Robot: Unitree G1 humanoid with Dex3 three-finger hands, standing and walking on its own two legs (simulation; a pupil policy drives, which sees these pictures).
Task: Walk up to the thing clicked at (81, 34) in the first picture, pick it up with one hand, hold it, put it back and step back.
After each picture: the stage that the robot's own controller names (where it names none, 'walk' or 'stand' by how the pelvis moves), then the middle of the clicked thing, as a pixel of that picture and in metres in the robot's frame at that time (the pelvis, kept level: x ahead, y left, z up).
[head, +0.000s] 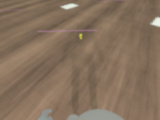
stand; (80, 36) +2.00 +0.27 -0.72
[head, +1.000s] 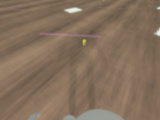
walk; (84, 42) +1.86 +0.11 -0.71
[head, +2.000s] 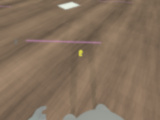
walk; (80, 53) +1.25 +0.14 -0.72
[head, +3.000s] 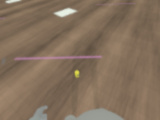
walk; (77, 73) +0.77 +0.19 -0.70
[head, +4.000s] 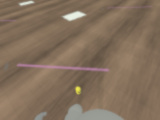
walk; (78, 90) +0.49 +0.20 -0.71
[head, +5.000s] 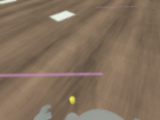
stand; (72, 100) +0.34 +0.21 -0.71
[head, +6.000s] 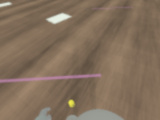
stand; (71, 103) +0.31 +0.22 -0.71
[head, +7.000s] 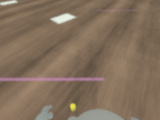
stand; (73, 107) +0.27 +0.18 -0.72
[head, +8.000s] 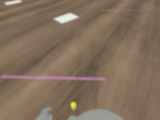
stand; (73, 105) +0.29 +0.18 -0.72
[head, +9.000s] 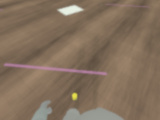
stand; (74, 96) +0.36 +0.14 -0.71
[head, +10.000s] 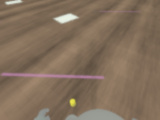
stand; (72, 102) +0.33 +0.19 -0.72
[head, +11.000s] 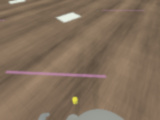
stand; (75, 100) +0.36 +0.17 -0.73
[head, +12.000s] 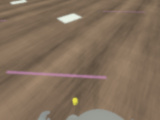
stand; (75, 101) +0.35 +0.16 -0.73
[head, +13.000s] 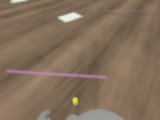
stand; (75, 101) +0.35 +0.16 -0.73
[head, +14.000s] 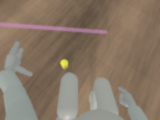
go down; (64, 64) +0.42 +0.22 -0.38
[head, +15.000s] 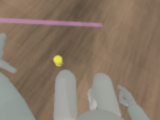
go down; (58, 61) +0.42 +0.25 -0.30
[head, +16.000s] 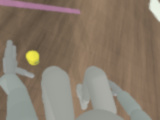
close in; (33, 58) +0.40 +0.29 -0.22
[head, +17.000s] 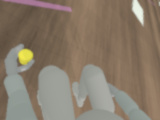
close; (25, 57) +0.40 +0.29 -0.22
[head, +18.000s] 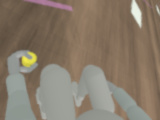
lift; (29, 60) +0.37 +0.27 -0.23
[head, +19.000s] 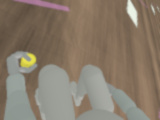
lift; (28, 61) +0.37 +0.27 -0.23
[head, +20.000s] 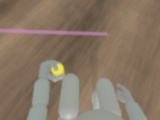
lift; (58, 72) +0.31 +0.22 -0.06
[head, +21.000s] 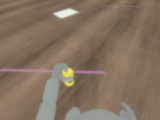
lift; (68, 77) +0.32 +0.15 +0.02
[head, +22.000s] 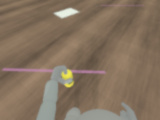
hold; (67, 78) +0.31 +0.16 +0.00
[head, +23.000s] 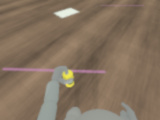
hold; (68, 78) +0.31 +0.16 +0.00
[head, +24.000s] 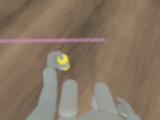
crouch; (63, 62) +0.40 +0.19 -0.08
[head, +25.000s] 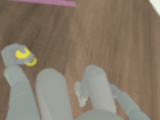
lower; (27, 57) +0.40 +0.29 -0.22
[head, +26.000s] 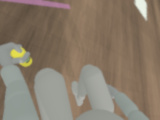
lower; (22, 57) +0.40 +0.30 -0.23
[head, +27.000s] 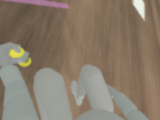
lower; (21, 57) +0.40 +0.30 -0.23
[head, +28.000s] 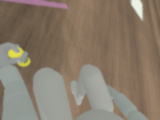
lower; (20, 57) +0.40 +0.30 -0.23
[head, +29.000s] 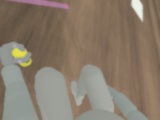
loosen; (22, 57) +0.40 +0.29 -0.23
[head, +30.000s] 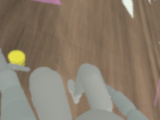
withdraw; (17, 60) +0.39 +0.28 -0.23
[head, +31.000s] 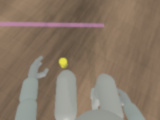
walk; (63, 63) +0.42 +0.23 -0.32
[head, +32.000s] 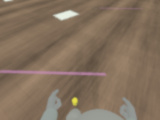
stand; (75, 101) +0.34 +0.14 -0.66
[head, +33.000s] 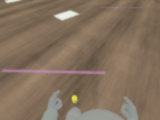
stand; (74, 99) +0.36 +0.16 -0.66
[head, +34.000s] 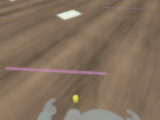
stand; (75, 98) +0.36 +0.16 -0.69
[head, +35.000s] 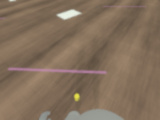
walk; (77, 97) +0.38 +0.15 -0.72
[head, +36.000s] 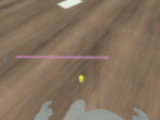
walk; (81, 79) +0.57 +0.14 -0.70
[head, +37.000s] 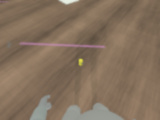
walk; (80, 62) +0.90 +0.13 -0.70
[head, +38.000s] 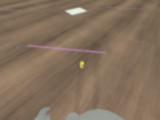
stand; (81, 64) +1.00 +0.13 -0.71
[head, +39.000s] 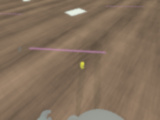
stand; (82, 65) +1.00 +0.13 -0.73
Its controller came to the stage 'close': yes
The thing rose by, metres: 0.70
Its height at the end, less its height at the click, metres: +0.00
